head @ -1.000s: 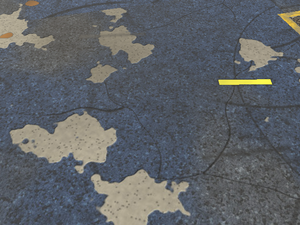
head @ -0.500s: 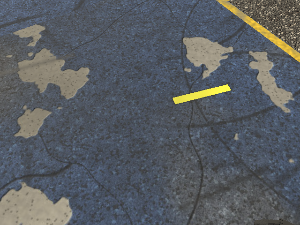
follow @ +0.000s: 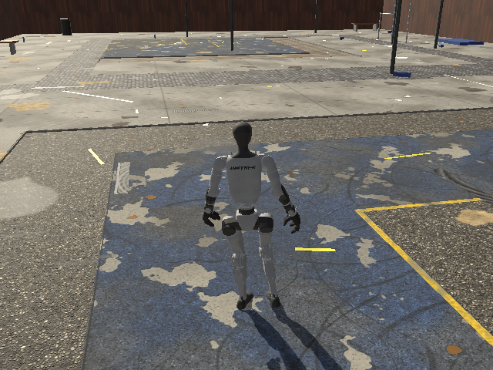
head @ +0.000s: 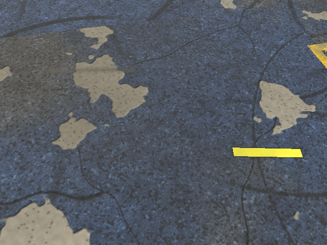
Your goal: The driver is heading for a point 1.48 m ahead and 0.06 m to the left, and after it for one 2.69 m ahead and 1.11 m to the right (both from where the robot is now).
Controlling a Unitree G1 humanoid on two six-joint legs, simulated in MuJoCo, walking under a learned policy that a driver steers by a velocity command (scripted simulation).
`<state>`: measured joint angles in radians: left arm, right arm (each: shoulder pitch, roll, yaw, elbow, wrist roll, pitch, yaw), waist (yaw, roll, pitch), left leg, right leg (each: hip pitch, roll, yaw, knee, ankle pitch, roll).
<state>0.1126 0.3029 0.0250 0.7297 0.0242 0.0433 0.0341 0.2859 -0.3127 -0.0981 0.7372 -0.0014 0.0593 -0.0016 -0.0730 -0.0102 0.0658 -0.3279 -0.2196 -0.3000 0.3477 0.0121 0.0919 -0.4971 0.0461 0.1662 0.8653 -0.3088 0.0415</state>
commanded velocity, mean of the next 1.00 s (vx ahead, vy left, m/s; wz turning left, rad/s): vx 0.05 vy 0.00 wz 0.29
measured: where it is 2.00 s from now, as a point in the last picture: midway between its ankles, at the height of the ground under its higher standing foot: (203, 169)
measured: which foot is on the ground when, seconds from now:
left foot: down 0.00-0.18, up 0.20-0.64, down 0.66-1.00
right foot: up 0.00-0.18, down 0.20-0.66, up 0.68-1.00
